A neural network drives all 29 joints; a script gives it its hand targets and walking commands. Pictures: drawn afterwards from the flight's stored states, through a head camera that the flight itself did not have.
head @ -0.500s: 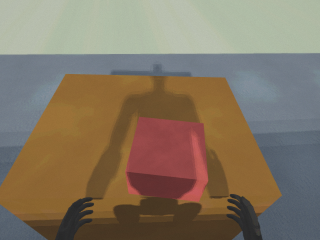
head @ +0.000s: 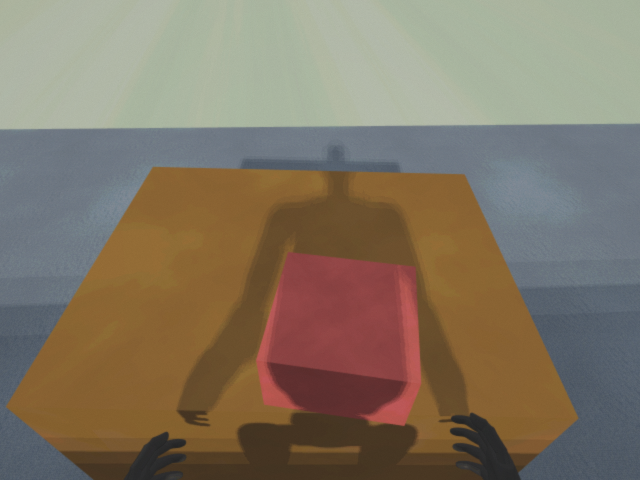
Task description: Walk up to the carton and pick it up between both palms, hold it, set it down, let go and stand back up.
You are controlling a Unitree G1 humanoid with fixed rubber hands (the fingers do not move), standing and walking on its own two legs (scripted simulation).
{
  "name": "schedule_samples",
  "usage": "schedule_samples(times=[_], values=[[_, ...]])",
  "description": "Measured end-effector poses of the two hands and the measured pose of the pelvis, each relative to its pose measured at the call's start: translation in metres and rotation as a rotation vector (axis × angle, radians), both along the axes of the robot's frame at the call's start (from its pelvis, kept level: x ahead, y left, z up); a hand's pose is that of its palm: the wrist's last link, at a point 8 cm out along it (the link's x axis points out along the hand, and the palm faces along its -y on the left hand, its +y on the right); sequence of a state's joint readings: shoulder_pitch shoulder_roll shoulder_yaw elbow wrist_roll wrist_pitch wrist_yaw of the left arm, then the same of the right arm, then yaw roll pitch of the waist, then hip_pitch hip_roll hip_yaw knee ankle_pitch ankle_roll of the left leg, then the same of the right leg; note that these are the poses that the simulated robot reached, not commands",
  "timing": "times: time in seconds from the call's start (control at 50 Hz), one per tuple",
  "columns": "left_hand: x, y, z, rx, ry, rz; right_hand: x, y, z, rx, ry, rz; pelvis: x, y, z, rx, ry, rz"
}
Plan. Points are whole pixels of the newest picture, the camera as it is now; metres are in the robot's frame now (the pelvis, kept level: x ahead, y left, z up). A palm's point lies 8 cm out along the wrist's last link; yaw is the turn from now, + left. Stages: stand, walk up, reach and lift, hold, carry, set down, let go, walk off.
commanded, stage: set down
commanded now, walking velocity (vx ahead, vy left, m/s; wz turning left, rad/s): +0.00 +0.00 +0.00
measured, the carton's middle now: (342, 333) +0.41 -0.04 -0.10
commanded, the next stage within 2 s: let go in 0.46 s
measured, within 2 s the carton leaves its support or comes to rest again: neither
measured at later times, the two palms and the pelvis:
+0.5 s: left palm out of the picture +0.15 +0.23 -0.08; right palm out of the picture +0.15 -0.22 -0.08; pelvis -0.01 +0.00 +0.00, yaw -1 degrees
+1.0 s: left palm out of the picture +0.14 +0.23 -0.08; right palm out of the picture +0.13 -0.22 -0.08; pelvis -0.02 +0.00 +0.00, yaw -1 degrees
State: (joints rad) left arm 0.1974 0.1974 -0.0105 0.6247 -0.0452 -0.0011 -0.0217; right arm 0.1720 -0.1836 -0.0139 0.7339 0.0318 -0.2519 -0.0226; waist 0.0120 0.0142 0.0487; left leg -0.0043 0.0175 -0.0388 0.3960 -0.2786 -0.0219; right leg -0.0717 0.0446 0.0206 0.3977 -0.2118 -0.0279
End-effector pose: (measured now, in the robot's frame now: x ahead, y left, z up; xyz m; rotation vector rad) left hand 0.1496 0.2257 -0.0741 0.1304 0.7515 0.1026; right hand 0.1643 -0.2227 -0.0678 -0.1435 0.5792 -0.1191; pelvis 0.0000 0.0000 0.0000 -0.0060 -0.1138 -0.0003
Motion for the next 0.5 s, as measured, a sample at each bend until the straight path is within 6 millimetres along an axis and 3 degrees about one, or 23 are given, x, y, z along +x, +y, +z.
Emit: schedule_samples(times=[0.18,0.5], values=[[-0.002,0.003,0.003,0.022,0.007,-0.003,-0.007,0.006,-0.002,-0.006,0.017,0.017,-0.003,-0.003,0.001,-0.001,0.0,-0.003],[0.0,0.001,-0.005,0.035,0.07,-0.009,-0.018,0.0,-0.007,-0.028,0.094,0.022,-0.006,0.002,-0.001,-0.002,0.003,-0.02]])
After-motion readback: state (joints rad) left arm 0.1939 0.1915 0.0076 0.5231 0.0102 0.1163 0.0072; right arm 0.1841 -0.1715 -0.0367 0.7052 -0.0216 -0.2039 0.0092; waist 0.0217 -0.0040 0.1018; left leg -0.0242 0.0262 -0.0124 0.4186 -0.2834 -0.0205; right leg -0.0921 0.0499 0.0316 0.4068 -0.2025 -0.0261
